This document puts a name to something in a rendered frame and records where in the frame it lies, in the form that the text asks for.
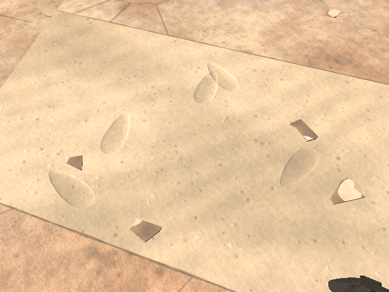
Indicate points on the robot right hand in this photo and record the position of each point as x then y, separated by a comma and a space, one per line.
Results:
352, 284

